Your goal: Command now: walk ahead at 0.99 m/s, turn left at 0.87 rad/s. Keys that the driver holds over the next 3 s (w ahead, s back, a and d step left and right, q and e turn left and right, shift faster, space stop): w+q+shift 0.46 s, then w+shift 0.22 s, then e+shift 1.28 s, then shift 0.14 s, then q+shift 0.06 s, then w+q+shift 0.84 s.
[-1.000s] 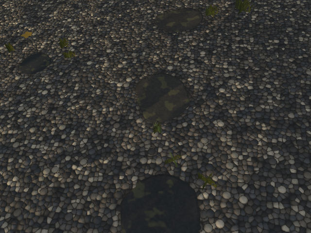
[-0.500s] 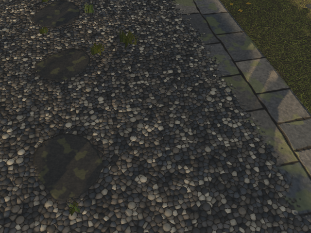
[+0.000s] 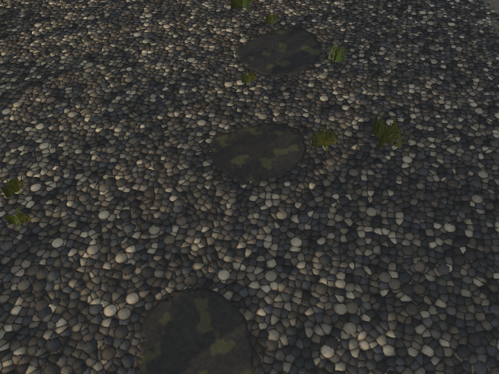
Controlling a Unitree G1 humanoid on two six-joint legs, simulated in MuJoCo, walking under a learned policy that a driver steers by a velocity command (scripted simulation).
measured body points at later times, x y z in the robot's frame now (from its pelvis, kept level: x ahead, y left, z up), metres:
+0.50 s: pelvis +0.47 +0.05 +0.00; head +0.51 +0.07 +0.45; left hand +0.63 +0.35 -0.05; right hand +0.57 -0.23 -0.12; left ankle +0.30 +0.04 -0.73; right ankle +0.75 -0.03 -0.69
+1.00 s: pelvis +0.85 +0.22 -0.01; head +0.89 +0.25 +0.44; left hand +0.67 +0.45 -0.14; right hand +1.20 +0.17 -0.06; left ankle +0.93 +0.37 -0.73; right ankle +0.77 +0.01 -0.68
